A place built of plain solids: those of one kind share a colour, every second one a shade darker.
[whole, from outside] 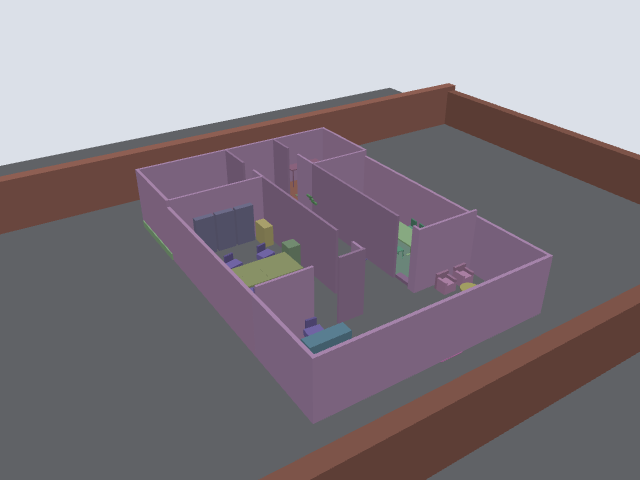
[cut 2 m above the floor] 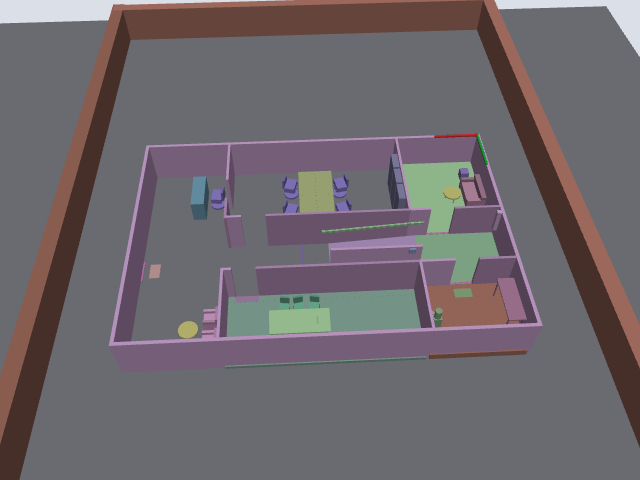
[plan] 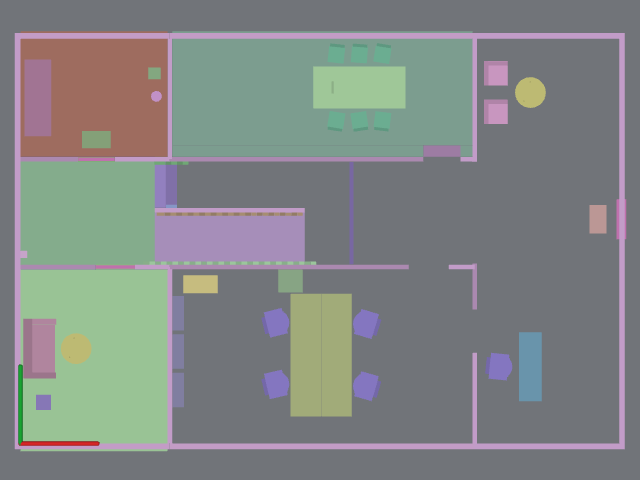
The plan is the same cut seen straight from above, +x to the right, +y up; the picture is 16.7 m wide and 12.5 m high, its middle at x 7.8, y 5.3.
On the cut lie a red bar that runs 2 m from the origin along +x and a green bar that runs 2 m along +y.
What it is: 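An office floor of the 2010s with a short split; 15.6 x 10.5 m, ceiling 2.72 m, its west end 0.33 m higher up 2 steps of 0.163 m in one lane of its corridor, and up a ramp of 1 in 12 in the other, a low wall between, a corridor of 2.81 m, a front door of 0.86 to 0.98 x 2.1 m, inner doorways of 0.90 to 1.12 m, desks 0.73 m, task chairs 0.47 m, meeting chairs 0.45 m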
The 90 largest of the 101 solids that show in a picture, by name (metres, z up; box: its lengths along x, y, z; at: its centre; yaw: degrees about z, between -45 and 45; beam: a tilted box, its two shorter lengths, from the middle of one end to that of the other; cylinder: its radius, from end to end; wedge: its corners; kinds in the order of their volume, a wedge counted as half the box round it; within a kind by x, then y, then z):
{
 "ring_hedge_1": {"box": [0.68, 36.66, 2.72], "at": [-3.4, 5.27, 1.31]},
 "ring_hedge_2": {"box": [22.94, 0.61, 2.51], "at": [7.79, -12.69, 1.21]},
 "ring_hedge_3": {"box": [23.02, 0.65, 2.39], "at": [7.79, 23.25, 1.14]},
 "ring_hedge_4": {"box": [0.68, 36.65, 2.71], "at": [18.99, 5.27, 1.3]},
 "wall_1": {"box": [0.15, 10.84, 3.1], "at": [-0.07, 5.27, 1.5]},
 "wall_2": {"box": [1.5, 0.12, 3.1], "at": [0.75, 7.41, 1.5]},
 "wall_3": {"box": [1.96, 0.12, 3.1], "at": [0.98, 4.59, 1.5]},
 "wall_4": {"box": [1.43, 0.12, 3.1], "at": [3.17, 7.41, 1.5]},
 "wall_5": {"box": [0.91, 0.12, 3.1], "at": [3.44, 4.59, 1.5]},
 "wall_6": {"box": [0.12, 4.59, 3.1], "at": [3.89, 2.3, 1.5]},
 "wall_7": {"box": [0.12, 3.13, 3.1], "at": [3.89, 8.97, 1.5]},
 "wall_8": {"box": [3.91, 0.12, 1.38], "at": [5.45, 6.08, 0.64]},
 "wall_9": {"box": [6.22, 0.12, 3.1], "at": [7.0, 4.59, 1.5]},
 "wall_10": {"box": [6.6, 0.12, 3.1], "at": [7.19, 7.41, 1.5]},
 "wall_11": {"box": [0.68, 0.12, 3.1], "at": [11.49, 4.59, 1.5]},
 "wall_12": {"box": [0.37, 0.12, 3.1], "at": [11.64, 7.41, 1.5]},
 "wall_13": {"box": [0.12, 2.37, 3.1], "at": [11.83, 1.18, 1.5]},
 "wall_14": {"box": [0.12, 1.21, 3.1], "at": [11.83, 4.09, 1.5]},
 "wall_15": {"box": [0.12, 3.2, 3.1], "at": [11.83, 8.94, 1.5]},
 "wall_16": {"box": [4.06, 0.15, 2.77], "at": [13.71, -0.07, 1.33]},
 "wall_17": {"box": [4.06, 0.15, 2.77], "at": [13.71, 10.62, 1.33]},
 "wall_18": {"box": [0.15, 10.84, 2.77], "at": [15.66, 5.27, 1.33]},
 "glazing_1": {"box": [3.89, 0.15, 3.1], "at": [1.95, -0.07, 1.5]},
 "glazing_2": {"box": [3.89, 0.15, 3.1], "at": [1.95, 10.62, 1.5]},
 "glazing_3": {"box": [7.94, 0.15, 2.77], "at": [7.86, -0.07, 1.33]},
 "glazing_4": {"box": [7.94, 0.15, 2.77], "at": [7.86, 10.62, 1.33]},
 "split_lounge_level_1": {"box": [3.83, 4.74, 0.38], "at": [1.92, 2.17, 0.14]},
 "meet_level_1": {"box": [6.54, 0.3, 0.2], "at": [7.22, 7.62, 0.05]},
 "meet_level_2": {"box": [7.82, 2.98, 0.2], "at": [7.86, 9.25, 0.05]},
 "meet_level_3": {"box": [0.31, 0.3, 0.2], "at": [11.61, 7.62, 0.05]},
 "split_kitchen_level_1": {"box": [3.83, 3.27, 0.38], "at": [1.92, 9.1, 0.14]},
 "split_corridor_level_1": {"box": [3.5, 2.69, 0.38], "at": [1.75, 6.0, 0.14]},
 "shelf_1": {"box": [0.3, 0.9, 1.95], "at": [4.11, 1.4, 0.93]},
 "shelf_2": {"box": [0.3, 0.9, 1.95], "at": [4.11, 2.4, 0.93]},
 "shelf_3": {"box": [0.3, 0.9, 1.95], "at": [4.11, 3.4, 0.93]},
 "reception_counter_1": {"box": [0.6, 1.8, 1.1], "at": [13.28, 2.0, 0.5]},
 "split_ramp_1": {"wedge": [[3.5, 4.66, -0.05], [3.5, 4.66, 0.33], [3.5, 6.01, -0.05], [3.5, 6.01, 0.33], [7.41, 4.66, -0.05], [7.41, 4.66, 0.0], [7.41, 6.01, -0.05], [7.41, 6.01, 0.0]]},
 "sofa_1": {"box": [0.24, 1.56, 0.83], "at": [0.19, 2.47, 0.69]},
 "sofa_2": {"box": [0.86, 0.16, 0.65], "at": [0.5, 1.77, 0.6]},
 "sofa_3": {"box": [0.86, 0.16, 0.65], "at": [0.5, 3.17, 0.6]},
 "sofa_4": {"box": [0.65, 1.24, 0.37], "at": [0.57, 2.47, 0.57]},
 "task_chair_1": {"box": [0.1, 0.44, 0.5], "at": [6.37, 1.47, 0.79], "yaw": 13.1},
 "task_chair_2": {"box": [0.1, 0.44, 0.5], "at": [6.37, 3.07, 0.79], "yaw": 14.2},
 "task_chair_3": {"box": [0.48, 0.68, 0.26], "at": [6.65, 1.54, 0.58], "yaw": 13.1},
 "task_chair_4": {"box": [0.48, 0.68, 0.26], "at": [6.65, 3.14, 0.58], "yaw": 14.2},
 "task_chair_5": {"cylinder": 0.33, "from": [6.67, 1.54, 0.0], "to": [6.67, 1.54, 0.1]},
 "task_chair_6": {"cylinder": 0.33, "from": [6.67, 3.15, 0.0], "to": [6.67, 3.15, 0.1]},
 "task_chair_7": {"cylinder": 0.33, "from": [8.99, 1.5, 0.0], "to": [8.99, 1.5, 0.1]},
 "task_chair_8": {"cylinder": 0.33, "from": [8.99, 3.12, 0.0], "to": [8.99, 3.12, 0.1]},
 "task_chair_9": {"box": [0.48, 0.68, 0.26], "at": [9.01, 1.49, 0.58], "yaw": -15.9},
 "task_chair_10": {"box": [0.48, 0.68, 0.26], "at": [9.01, 3.11, 0.58], "yaw": -16.8},
 "task_chair_11": {"box": [0.1, 0.44, 0.5], "at": [9.29, 1.41, 0.79], "yaw": -15.9},
 "task_chair_12": {"box": [0.1, 0.44, 0.5], "at": [9.29, 3.03, 0.79], "yaw": -16.8},
 "task_chair_13": {"box": [0.1, 0.44, 0.5], "at": [12.17, 2.03, 0.79], "yaw": -5.8},
 "task_chair_14": {"box": [0.48, 0.68, 0.26], "at": [12.46, 2.0, 0.58], "yaw": -5.8},
 "task_chair_15": {"cylinder": 0.33, "from": [12.48, 2.0, 0.0], "to": [12.48, 2.0, 0.1]},
 "club_1": {"box": [0.12, 0.64, 0.79], "at": [12.13, 8.64, 0.34]},
 "club_2": {"box": [0.12, 0.64, 0.79], "at": [12.13, 9.64, 0.34]},
 "club_3": {"box": [0.62, 0.12, 0.63], "at": [12.38, 8.38, 0.27]},
 "club_4": {"box": [0.62, 0.64, 0.48], "at": [12.38, 8.64, 0.19]},
 "club_5": {"box": [0.62, 0.12, 0.63], "at": [12.38, 8.9, 0.27]},
 "club_6": {"box": [0.62, 0.12, 0.63], "at": [12.38, 9.38, 0.27]},
 "club_7": {"box": [0.62, 0.64, 0.48], "at": [12.38, 9.64, 0.19]},
 "club_8": {"box": [0.62, 0.12, 0.63], "at": [12.38, 9.9, 0.27]},
 "filing_cabinet_1": {"box": [0.9, 0.47, 1.07], "at": [4.69, 4.14, 0.48]},
 "printer_1": {"box": [0.64, 0.6, 1.09], "at": [7.03, 4.24, 0.49]},
 "desk_1": {"box": [0.8, 1.6, 0.07], "at": [7.43, 1.5, 0.69]},
 "desk_2": {"box": [0.8, 1.6, 0.07], "at": [7.43, 3.1, 0.69]},
 "desk_3": {"box": [0.8, 1.6, 0.07], "at": [8.23, 1.5, 0.69]},
 "desk_4": {"box": [0.8, 1.6, 0.07], "at": [8.23, 3.1, 0.69]},
 "split_steps_1": {"box": [0.29, 1.21, 0.38], "at": [3.64, 6.74, 0.14]},
 "split_steps_2": {"box": [0.29, 1.21, 0.21], "at": [3.93, 6.74, 0.06]},
 "meeting_table_1": {"box": [2.4, 1.1, 0.07], "at": [8.83, 9.27, 0.85]},
 "water_cooler_1": {"box": [0.33, 0.31, 1.03], "at": [3.49, 9.64, 0.79]},
 "water_cooler_2": {"cylinder": 0.14, "from": [3.49, 9.64, 1.31], "to": [3.49, 9.64, 1.73]},
 "bar_table_1": {"box": [0.7, 2.0, 0.06], "at": [0.45, 9.0, 1.37]},
 "ottoman_1": {"box": [0.4, 0.4, 0.47], "at": [0.6, 1.07, 0.51]},
 "coffee_table_1": {"cylinder": 0.4, "from": [1.45, 2.47, 0.65], "to": [1.45, 2.47, 0.73]},
 "coffee_table_2": {"cylinder": 0.4, "from": [13.28, 9.14, 0.33], "to": [13.28, 9.14, 0.4]},
 "meet_steps_1": {"box": [0.97, 0.3, 0.2], "at": [10.98, 7.62, 0.05]},
 "side_chair_1": {"box": [0.38, 0.08, 0.38], "at": [8.84, 10.36, 0.8], "yaw": -4.2},
 "side_chair_2": {"box": [0.38, 0.08, 0.38], "at": [8.86, 8.19, 0.8], "yaw": 8.6},
 "side_chair_3": {"box": [0.38, 0.08, 0.38], "at": [9.4, 8.18, 0.8], "yaw": -6.8},
 "side_chair_4": {"box": [0.38, 0.08, 0.38], "at": [9.46, 10.36, 0.8], "yaw": -8.9},
 "extinguisher_hold_1": {"box": [0.2, 0.19, 1.13], "at": [0.08, 4.92, 1.43]},
 "doormat_hold_1": {"box": [0.45, 0.75, 0.06], "at": [15.04, 5.84, -0.02]},
 "kitchen_mat_hold_1": {"box": [0.75, 0.45, 0.06], "at": [1.98, 7.92, 0.31]},
 "cable_cover_1": {"box": [0.1, 2.67, 0.07], "at": [8.62, 6.0, -0.01]},
 "bin_waste_1": {"cylinder": 0.14, "from": [3.54, 9.04, 0.33], "to": [3.54, 9.04, 0.64]},
 "threshold_1": {"box": [0.26, 1.04, 0.07], "at": [15.65, 5.84, -0.01]}
}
